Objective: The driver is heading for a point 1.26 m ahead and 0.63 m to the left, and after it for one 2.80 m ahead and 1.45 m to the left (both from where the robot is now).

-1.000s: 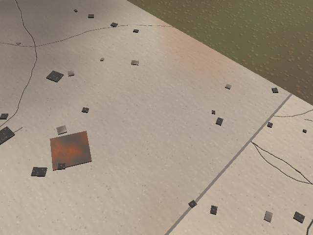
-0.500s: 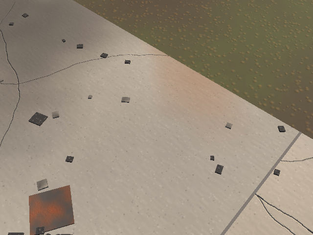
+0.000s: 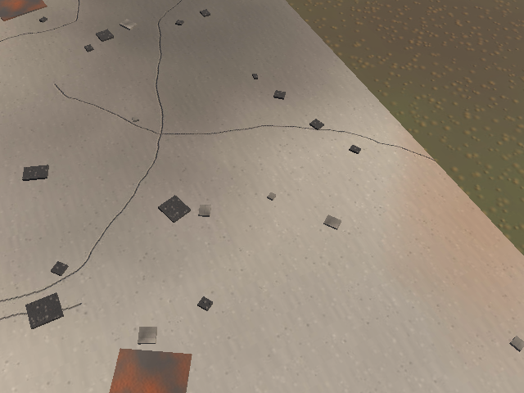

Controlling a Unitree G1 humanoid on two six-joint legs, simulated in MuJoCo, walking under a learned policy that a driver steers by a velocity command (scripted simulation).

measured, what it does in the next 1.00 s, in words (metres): walks ahead, turning left: right foot, then left foot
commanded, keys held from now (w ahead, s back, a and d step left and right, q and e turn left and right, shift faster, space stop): w+q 1.00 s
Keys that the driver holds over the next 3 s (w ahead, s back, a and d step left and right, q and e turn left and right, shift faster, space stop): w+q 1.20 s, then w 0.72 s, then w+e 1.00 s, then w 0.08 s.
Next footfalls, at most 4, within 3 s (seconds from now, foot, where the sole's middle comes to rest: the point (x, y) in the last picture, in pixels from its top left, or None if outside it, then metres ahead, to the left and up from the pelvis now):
0.44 right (305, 390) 0.45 -0.09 -0.75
0.96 left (162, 330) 0.58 0.28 -0.75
1.44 right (168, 217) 0.93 0.31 -0.75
1.96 left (41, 211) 0.94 0.69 -0.75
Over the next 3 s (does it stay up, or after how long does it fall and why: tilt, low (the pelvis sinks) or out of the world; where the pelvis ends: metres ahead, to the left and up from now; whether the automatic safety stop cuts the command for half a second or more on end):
stays up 1.38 0.86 0.01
